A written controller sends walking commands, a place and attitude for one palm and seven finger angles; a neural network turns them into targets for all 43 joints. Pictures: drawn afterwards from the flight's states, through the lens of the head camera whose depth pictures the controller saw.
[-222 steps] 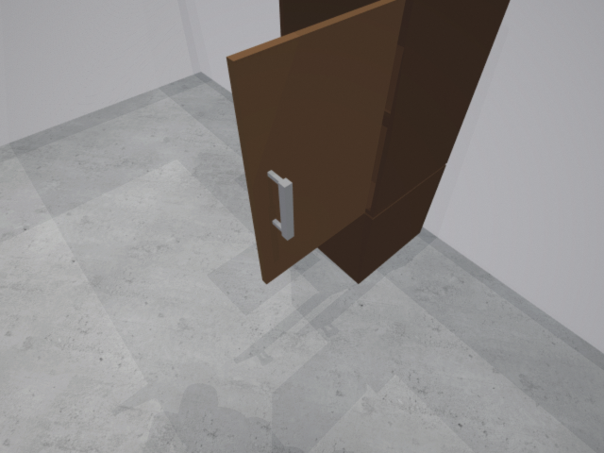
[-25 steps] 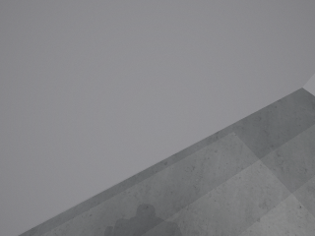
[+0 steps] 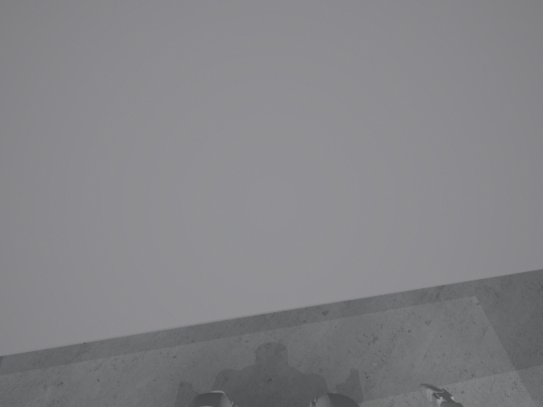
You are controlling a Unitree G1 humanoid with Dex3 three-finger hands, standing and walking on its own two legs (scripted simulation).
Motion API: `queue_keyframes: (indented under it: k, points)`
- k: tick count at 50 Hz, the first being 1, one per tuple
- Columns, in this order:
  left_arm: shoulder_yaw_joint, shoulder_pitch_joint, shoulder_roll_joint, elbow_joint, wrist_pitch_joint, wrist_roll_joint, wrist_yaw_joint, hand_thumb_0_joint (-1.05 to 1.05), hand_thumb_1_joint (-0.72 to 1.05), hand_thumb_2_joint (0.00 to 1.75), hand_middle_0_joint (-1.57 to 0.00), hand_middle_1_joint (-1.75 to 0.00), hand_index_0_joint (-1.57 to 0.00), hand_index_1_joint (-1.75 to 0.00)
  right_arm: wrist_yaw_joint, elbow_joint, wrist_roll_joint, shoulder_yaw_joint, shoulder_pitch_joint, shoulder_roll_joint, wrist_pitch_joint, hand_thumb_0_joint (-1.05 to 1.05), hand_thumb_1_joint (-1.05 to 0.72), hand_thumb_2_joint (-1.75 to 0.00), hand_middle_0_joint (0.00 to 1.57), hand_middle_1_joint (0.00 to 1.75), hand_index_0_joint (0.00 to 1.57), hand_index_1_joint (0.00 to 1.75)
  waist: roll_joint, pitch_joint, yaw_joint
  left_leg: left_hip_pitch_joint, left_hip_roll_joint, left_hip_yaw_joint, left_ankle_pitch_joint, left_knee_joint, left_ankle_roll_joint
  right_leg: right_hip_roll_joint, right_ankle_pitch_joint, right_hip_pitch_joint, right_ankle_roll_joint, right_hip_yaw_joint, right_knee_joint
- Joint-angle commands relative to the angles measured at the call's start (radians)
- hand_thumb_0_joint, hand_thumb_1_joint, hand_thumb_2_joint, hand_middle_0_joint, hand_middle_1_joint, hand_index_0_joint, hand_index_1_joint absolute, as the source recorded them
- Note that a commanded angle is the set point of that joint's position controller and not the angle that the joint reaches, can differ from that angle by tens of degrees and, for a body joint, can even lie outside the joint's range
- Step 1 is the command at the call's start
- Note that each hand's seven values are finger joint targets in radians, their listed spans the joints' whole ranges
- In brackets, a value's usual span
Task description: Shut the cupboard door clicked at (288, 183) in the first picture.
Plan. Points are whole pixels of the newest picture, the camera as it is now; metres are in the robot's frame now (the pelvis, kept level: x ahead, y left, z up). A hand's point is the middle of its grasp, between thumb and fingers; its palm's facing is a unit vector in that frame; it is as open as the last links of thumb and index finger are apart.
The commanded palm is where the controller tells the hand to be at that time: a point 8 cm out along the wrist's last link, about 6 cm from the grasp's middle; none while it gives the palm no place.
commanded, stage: turn to face it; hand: left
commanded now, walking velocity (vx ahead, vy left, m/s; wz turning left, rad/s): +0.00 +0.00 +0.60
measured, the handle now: out of the picture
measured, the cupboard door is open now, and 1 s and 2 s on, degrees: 90 90 90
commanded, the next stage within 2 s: none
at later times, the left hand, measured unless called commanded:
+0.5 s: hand out of the picture +0.02 +0.12 -0.15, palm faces +0.35 -0.91 -0.23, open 7.3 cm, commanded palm none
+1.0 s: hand out of the picture +0.02 +0.11 -0.13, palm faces +0.59 -0.75 -0.30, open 7.4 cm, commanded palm none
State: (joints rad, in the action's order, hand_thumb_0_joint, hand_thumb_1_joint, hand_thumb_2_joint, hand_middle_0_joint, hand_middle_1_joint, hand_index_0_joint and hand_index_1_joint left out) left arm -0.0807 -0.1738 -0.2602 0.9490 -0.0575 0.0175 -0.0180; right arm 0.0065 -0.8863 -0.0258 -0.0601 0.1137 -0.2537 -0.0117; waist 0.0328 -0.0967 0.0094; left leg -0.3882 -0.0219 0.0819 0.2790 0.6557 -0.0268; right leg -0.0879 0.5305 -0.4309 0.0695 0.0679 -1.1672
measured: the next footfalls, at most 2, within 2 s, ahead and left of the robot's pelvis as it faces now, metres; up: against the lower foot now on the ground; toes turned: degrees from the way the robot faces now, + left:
right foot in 0.20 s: +0.09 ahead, -0.17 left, +0.00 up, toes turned +6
left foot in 0.56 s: +0.02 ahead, +0.06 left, +0.00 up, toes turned +28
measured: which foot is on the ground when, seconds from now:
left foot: down 0.00-0.20, up 0.22-0.54, down 0.56-0.88, up 0.90-1.00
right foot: up 0.00-0.18, down 0.20-0.56, up 0.58-0.86, down 0.88-1.00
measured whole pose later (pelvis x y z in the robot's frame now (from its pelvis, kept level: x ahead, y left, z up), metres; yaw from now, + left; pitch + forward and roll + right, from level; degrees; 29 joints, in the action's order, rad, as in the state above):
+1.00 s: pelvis +0.06 -0.12 +0.01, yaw +38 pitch +0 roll +2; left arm -0.05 -0.17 -0.20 0.87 -0.02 0.03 -0.02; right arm 0.02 -0.93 -0.02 -0.09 0.15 -0.27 -0.09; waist -0.04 -0.11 0.03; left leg -0.50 0.00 -0.02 0.46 1.12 0.05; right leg -0.08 0.33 -0.26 -0.01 0.12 -0.59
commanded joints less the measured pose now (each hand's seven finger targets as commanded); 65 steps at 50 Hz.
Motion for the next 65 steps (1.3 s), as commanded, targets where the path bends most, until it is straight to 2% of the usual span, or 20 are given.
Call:
queue_keyframes:
  k: [1, 8, 9, 10, 11, 14, 20, 26, 27, 28, 29, 41, 42, 44, 49, 54, 59, 61, 62, 65]
  points:
    - [-0.006, 0.002, -0.060, -0.112, 0.025, -0.001, 0.010, 0.00, 0.90, 0.90, -0.20, -0.30, -0.20, -0.30, -0.017, 0.045, -0.003, -0.041, 0.040, -0.198, -0.001, 0.00, -0.90, -0.90, 0.20, 0.30, 0.20, 0.30, -0.175, 0.133, 0.002, 0.136, -0.232, -0.288, -0.274, -0.311, -0.129, -0.001, -0.077, -0.058, 0.012, -0.052, 0.103]
    - [-0.009, -0.099, -0.077, -0.116, 0.044, -0.001, 0.008, 0.00, 0.90, 0.90, -0.20, -0.30, -0.20, -0.30, -0.006, 0.075, 0.003, -0.062, -0.028, -0.202, -0.026, 0.00, -0.90, -0.90, 0.20, 0.30, 0.20, 0.30, -0.180, 0.143, -0.044, -0.031, -0.142, -0.320, -0.093, -0.211, -0.072, 0.081, -0.225, 0.260, -0.005, 0.009, 0.593]
    - [-0.020, -0.140, -0.121, -0.112, 0.054, 0.005, 0.001, 0.00, 0.90, 0.90, -0.20, -0.30, -0.20, -0.30, -0.002, 0.087, 0.011, -0.058, -0.036, -0.158, -0.028, 0.00, -0.90, -0.90, 0.20, 0.30, 0.20, 0.30, -0.063, 0.150, -0.067, -0.121, -0.066, -0.271, 0.012, -0.092, -0.022, -0.011, -0.216, 0.354, -0.028, -0.081, 0.772]
    - [-0.039, -0.155, -0.224, -0.121, 0.063, 0.021, -0.009, 0.00, 0.90, 0.90, -0.20, -0.30, -0.20, -0.30, 0.004, 0.112, 0.016, -0.047, -0.032, -0.077, -0.029, 0.00, -0.90, -0.90, 0.20, 0.30, 0.20, 0.30, 0.269, 0.132, -0.078, -0.279, 0.088, -0.092, 0.261, 0.185, 0.067, -0.313, -0.209, 0.389, -0.135, -0.430, 0.929]
    - [-0.026, -0.121, -0.239, -0.137, 0.059, 0.013, -0.010, 0.00, 0.90, 0.90, -0.20, -0.30, -0.20, -0.30, 0.009, 0.122, 0.007, -0.050, -0.050, -0.103, -0.029, 0.00, -0.90, -0.90, 0.20, 0.30, 0.20, 0.30, 0.258, 0.111, -0.076, -0.229, 0.055, -0.125, 0.347, 0.430, 0.057, -0.421, -0.268, 0.239, -0.222, -0.457, 0.947]
    - [-0.004, 0.018, -0.118, -0.162, 0.062, 0.009, -0.018, 0.00, 0.90, 0.90, -0.20, -0.30, -0.20, -0.30, 0.018, 0.065, 0.006, -0.049, -0.003, -0.080, -0.049, 0.00, -0.90, -0.90, 0.20, 0.30, 0.20, 0.30, 0.198, 0.068, 0.014, -0.202, -0.014, -0.117, 0.177, 0.609, 0.075, -0.259, -0.480, 0.180, -0.187, -0.180, 0.852]
    - [-0.018, -0.125, -0.148, -0.103, 0.075, 0.012, -0.018, 0.00, 0.90, 0.90, -0.20, -0.30, -0.20, -0.30, 0.025, 0.064, 0.017, -0.014, -0.075, -0.017, -0.035, 0.00, -0.90, -0.90, 0.20, 0.30, 0.20, 0.30, 0.156, 0.148, -0.057, -0.106, 0.014, 0.010, 0.200, 0.182, 0.093, -0.257, -0.958, 0.439, -0.181, -0.033, 0.723]
    - [-0.033, -0.079, -0.158, -0.095, 0.063, -0.002, -0.007, 0.00, 0.90, 0.90, -0.20, -0.30, -0.20, -0.30, 0.018, 0.042, 0.013, -0.025, 0.039, -0.073, -0.022, 0.00, -0.90, -0.90, 0.20, 0.30, 0.20, 0.30, 0.110, 0.180, 0.013, 0.206, 0.009, 0.029, -0.054, -0.201, 0.046, -0.254, -0.801, 0.291, -0.096, 0.076, 0.538]
    - [-0.029, -0.074, -0.124, -0.115, 0.058, -0.008, -0.001, 0.00, 0.90, 0.90, -0.20, -0.30, -0.20, -0.30, 0.014, 0.030, 0.004, -0.047, 0.103, -0.158, -0.014, 0.00, -0.90, -0.90, 0.20, 0.30, 0.20, 0.30, -0.097, 0.234, 0.048, 0.399, -0.156, -0.177, -0.306, -0.250, -0.030, -0.179, -0.535, 0.088, -0.032, 0.127, 0.356]
    - [-0.001, -0.013, -0.058, -0.162, 0.055, -0.009, 0.003, 0.00, 0.90, 0.90, -0.20, -0.30, -0.20, -0.30, 0.009, 0.023, 0.002, -0.072, 0.168, -0.250, -0.017, 0.00, -0.90, -0.90, 0.20, 0.30, 0.20, 0.30, -0.354, 0.225, 0.089, 0.487, -0.406, -0.475, -0.708, -0.271, -0.178, -0.050, 0.117, -0.162, 0.024, 0.101, 0.130]
    - [-0.002, 0.047, -0.088, -0.183, 0.039, 0.003, -0.004, 0.00, 0.90, 0.90, -0.20, -0.30, -0.20, -0.30, 0.000, -0.001, 0.003, -0.069, 0.206, -0.254, -0.022, 0.00, -0.90, -0.90, 0.20, 0.30, 0.20, 0.30, -0.222, 0.212, 0.100, 0.422, -0.418, -0.456, -0.628, -0.261, -0.227, -0.043, 0.127, -0.184, 0.012, -0.014, 0.041]
    - [-0.008, -0.074, -0.069, -0.112, 0.039, -0.007, 0.006, 0.00, 0.90, 0.90, -0.20, -0.30, -0.20, -0.30, -0.012, 0.060, 0.001, -0.060, -0.029, -0.192, -0.027, 0.00, -0.90, -0.90, 0.20, 0.30, 0.20, 0.30, -0.202, 0.128, -0.039, 0.038, -0.153, -0.338, -0.235, -0.212, -0.088, 0.076, -0.205, 0.236, -0.003, 0.003, 0.568]
    - [-0.018, -0.126, -0.100, -0.106, 0.051, -0.003, 0.002, 0.00, 0.90, 0.90, -0.20, -0.30, -0.20, -0.30, -0.010, 0.070, 0.009, -0.057, -0.040, -0.165, -0.027, 0.00, -0.90, -0.90, 0.20, 0.30, 0.20, 0.30, -0.112, 0.147, -0.068, -0.030, -0.094, -0.305, -0.144, -0.125, -0.042, 0.034, -0.282, 0.346, -0.011, -0.031, 0.736]
    - [-0.035, -0.136, -0.240, -0.120, 0.062, 0.015, -0.012, 0.00, 0.90, 0.90, -0.20, -0.30, -0.20, -0.30, 0.004, 0.109, 0.014, -0.048, -0.044, -0.091, -0.028, 0.00, -0.90, -0.90, 0.20, 0.30, 0.20, 0.30, 0.285, 0.129, -0.084, -0.216, 0.074, -0.109, 0.364, 0.369, 0.062, -0.417, -0.376, 0.336, -0.210, -0.448, 0.928]
    - [-0.004, 0.016, -0.107, -0.156, 0.066, 0.011, -0.021, 0.00, 0.90, 0.90, -0.20, -0.30, -0.20, -0.30, 0.021, 0.045, 0.010, -0.035, -0.004, -0.058, -0.049, 0.00, -0.90, -0.90, 0.20, 0.30, 0.20, 0.30, 0.191, 0.084, 0.005, -0.154, -0.019, -0.077, 0.185, 0.478, 0.092, -0.239, -0.641, 0.252, -0.179, -0.074, 0.817]
    - [-0.021, -0.101, -0.157, -0.109, 0.069, 0.012, -0.017, 0.00, 0.90, 0.90, -0.20, -0.30, -0.20, -0.30, 0.026, 0.054, 0.017, -0.016, -0.062, -0.024, -0.038, 0.00, -0.90, -0.90, 0.20, 0.30, 0.20, 0.30, 0.163, 0.140, -0.058, -0.075, 0.012, 0.010, 0.199, 0.162, 0.089, -0.267, -0.856, 0.415, -0.188, -0.024, 0.742]
    - [-0.034, -0.069, -0.165, -0.100, 0.061, 0.001, -0.007, 0.00, 0.90, 0.90, -0.20, -0.30, -0.20, -0.30, 0.020, 0.038, 0.014, -0.024, 0.031, -0.061, -0.024, 0.00, -0.90, -0.90, 0.20, 0.30, 0.20, 0.30, 0.116, 0.167, 0.001, 0.166, 0.019, 0.033, -0.014, -0.166, 0.057, -0.260, -0.752, 0.311, -0.109, 0.068, 0.585]
    - [-0.011, -0.027, -0.061, -0.162, 0.049, -0.012, 0.005, 0.00, 0.90, 0.90, -0.20, -0.30, -0.20, -0.30, 0.010, 0.019, -0.001, -0.071, 0.170, -0.243, -0.014, 0.00, -0.90, -0.90, 0.20, 0.30, 0.20, 0.30, -0.359, 0.213, 0.083, 0.468, -0.379, -0.485, -0.602, -0.280, -0.155, -0.058, 0.086, -0.148, 0.026, 0.129, 0.185]
    - [-0.002, 0.047, -0.077, -0.194, 0.038, 0.003, -0.003, 0.00, 0.90, 0.90, -0.20, -0.30, -0.20, -0.30, 0.003, -0.005, 0.001, -0.073, 0.229, -0.267, -0.022, 0.00, -0.90, -0.90, 0.20, 0.30, 0.20, 0.30, -0.262, 0.206, 0.105, 0.406, -0.437, -0.496, -0.582, -0.273, -0.232, -0.044, 0.156, -0.175, 0.006, 0.003, 0.069]
    - [-0.010, 0.069, -0.073, -0.143, 0.030, -0.001, 0.000, 0.00, 0.90, 0.90, -0.20, -0.30, -0.20, -0.30, -0.025, 0.021, 0.000, -0.051, 0.106, -0.186, -0.010, 0.00, -0.90, -0.90, 0.20, 0.30, 0.20, 0.30, -0.224, 0.153, 0.043, 0.291, -0.280, -0.374, -0.507, -0.284, -0.164, -0.033, -0.041, -0.178, 0.015, -0.076, -0.011]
